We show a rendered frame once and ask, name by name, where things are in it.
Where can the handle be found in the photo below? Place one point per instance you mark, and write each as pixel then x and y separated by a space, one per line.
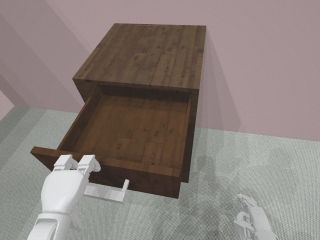
pixel 107 194

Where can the cabinet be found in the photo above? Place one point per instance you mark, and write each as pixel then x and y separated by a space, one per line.
pixel 164 56

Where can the drawer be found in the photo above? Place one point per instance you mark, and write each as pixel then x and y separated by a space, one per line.
pixel 136 133

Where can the robot right hand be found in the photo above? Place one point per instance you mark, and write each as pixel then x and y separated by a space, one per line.
pixel 248 224

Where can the robot left hand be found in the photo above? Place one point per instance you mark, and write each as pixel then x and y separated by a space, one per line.
pixel 63 188

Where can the right robot forearm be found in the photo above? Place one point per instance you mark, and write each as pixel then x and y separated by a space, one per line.
pixel 265 235

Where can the left robot forearm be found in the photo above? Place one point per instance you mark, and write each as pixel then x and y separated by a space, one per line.
pixel 51 225

